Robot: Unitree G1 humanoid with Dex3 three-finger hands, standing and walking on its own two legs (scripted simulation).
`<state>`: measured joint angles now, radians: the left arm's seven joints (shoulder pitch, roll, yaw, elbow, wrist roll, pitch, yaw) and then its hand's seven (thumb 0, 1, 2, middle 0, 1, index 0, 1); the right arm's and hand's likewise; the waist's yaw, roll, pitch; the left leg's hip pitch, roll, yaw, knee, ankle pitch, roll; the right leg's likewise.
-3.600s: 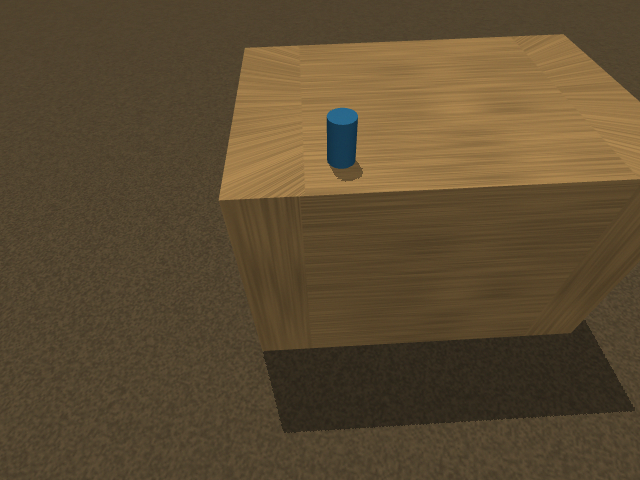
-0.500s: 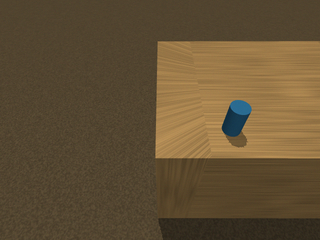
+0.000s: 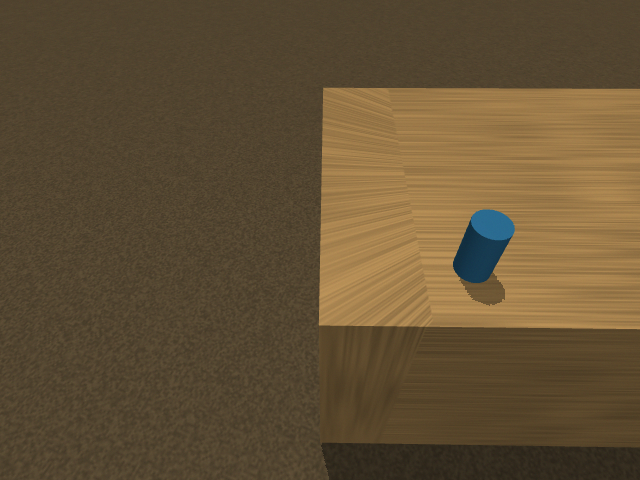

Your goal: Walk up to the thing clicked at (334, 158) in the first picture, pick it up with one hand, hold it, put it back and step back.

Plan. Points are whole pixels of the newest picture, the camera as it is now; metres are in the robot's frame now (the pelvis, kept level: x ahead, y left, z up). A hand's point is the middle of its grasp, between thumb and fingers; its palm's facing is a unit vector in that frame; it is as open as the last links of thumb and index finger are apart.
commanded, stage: stand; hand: right
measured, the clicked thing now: (481, 247) +0.47 -0.23 -0.03
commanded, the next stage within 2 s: none
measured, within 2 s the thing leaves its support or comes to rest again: neither
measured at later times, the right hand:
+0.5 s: hand out of the picture +0.10 -0.26 -0.15, palm faces -0.01 +0.94 -0.34, open 7.4 cm
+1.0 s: hand out of the picture +0.10 -0.26 -0.16, palm faces -0.01 +0.94 -0.34, open 7.4 cm
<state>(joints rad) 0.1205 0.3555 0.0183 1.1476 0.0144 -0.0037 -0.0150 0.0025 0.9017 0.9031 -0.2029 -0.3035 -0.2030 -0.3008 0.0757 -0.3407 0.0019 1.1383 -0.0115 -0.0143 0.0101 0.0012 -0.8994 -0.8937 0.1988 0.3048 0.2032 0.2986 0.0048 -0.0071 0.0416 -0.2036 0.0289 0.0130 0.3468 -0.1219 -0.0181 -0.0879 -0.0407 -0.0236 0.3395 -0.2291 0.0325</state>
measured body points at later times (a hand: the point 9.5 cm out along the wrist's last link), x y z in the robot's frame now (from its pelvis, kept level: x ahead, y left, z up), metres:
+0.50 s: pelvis +0.02 -0.01 +0.00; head +0.03 +0.00 +0.45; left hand +0.10 +0.30 -0.13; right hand +0.10 -0.31 -0.13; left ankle +0.04 +0.13 -0.75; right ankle -0.03 -0.14 -0.75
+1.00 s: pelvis +0.02 -0.01 +0.00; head +0.03 -0.01 +0.45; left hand +0.09 +0.30 -0.13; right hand +0.10 -0.31 -0.13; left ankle +0.04 +0.13 -0.75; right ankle -0.03 -0.14 -0.75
